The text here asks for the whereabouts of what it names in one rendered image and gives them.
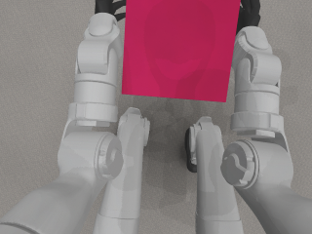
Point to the left robot forearm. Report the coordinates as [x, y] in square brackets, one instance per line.
[96, 77]

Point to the robot left hand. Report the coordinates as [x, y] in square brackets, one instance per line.
[107, 6]

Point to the right robot upper arm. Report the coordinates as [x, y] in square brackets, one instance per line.
[262, 173]

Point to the right robot thigh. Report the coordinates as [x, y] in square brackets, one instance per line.
[216, 206]

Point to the robot right foot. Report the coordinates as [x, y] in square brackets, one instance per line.
[192, 167]

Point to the carton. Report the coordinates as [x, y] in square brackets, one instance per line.
[179, 48]

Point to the left robot upper arm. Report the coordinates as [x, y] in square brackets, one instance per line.
[86, 162]

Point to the right robot forearm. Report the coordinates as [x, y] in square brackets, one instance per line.
[257, 76]

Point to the robot right hand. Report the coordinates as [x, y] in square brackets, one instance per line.
[248, 14]

